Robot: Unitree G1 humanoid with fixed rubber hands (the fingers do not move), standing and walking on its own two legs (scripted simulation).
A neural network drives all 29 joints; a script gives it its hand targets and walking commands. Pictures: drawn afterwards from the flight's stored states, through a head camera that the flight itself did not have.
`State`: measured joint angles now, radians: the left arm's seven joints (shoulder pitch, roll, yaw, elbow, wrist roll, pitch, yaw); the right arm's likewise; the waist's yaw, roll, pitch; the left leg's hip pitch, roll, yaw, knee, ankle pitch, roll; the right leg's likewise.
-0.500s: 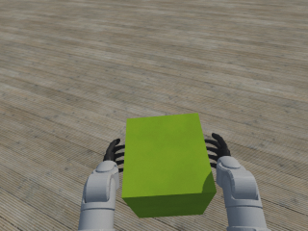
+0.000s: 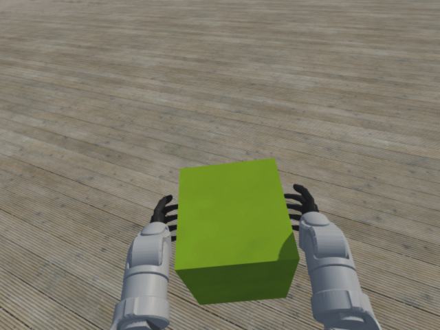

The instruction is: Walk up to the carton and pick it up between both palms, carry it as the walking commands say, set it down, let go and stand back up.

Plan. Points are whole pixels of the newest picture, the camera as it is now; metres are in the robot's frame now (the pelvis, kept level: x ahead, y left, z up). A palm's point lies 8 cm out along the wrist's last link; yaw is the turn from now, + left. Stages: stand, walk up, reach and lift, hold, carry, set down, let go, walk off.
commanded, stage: hold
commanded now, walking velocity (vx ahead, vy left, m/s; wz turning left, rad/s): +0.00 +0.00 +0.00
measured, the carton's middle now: (235, 235) +0.32 +0.01 -0.03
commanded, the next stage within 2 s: set down in 0.10 s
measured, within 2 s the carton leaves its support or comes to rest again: neither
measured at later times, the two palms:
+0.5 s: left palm (174, 232) +0.31 +0.14 +0.00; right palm (310, 223) +0.32 -0.15 +0.01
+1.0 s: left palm (175, 246) +0.33 +0.15 -0.08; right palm (297, 254) +0.31 -0.13 -0.09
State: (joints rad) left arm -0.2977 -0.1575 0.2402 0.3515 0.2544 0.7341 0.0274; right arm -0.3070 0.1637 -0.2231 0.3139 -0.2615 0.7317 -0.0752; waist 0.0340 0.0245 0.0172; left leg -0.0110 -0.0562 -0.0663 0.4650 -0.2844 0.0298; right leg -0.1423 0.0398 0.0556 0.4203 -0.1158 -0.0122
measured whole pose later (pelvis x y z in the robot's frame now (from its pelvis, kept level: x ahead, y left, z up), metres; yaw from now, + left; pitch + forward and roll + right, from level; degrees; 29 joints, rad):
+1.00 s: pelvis +0.01 +0.03 -0.03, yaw +6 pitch +15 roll -1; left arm -0.39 -0.19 0.26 0.67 0.23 0.19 0.10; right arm -0.31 0.14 -0.42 0.54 -0.25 0.23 -0.01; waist -0.08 0.06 -0.05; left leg -0.64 -0.14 -0.10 0.73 -0.35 0.07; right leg -0.72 0.02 0.11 0.66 -0.21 0.04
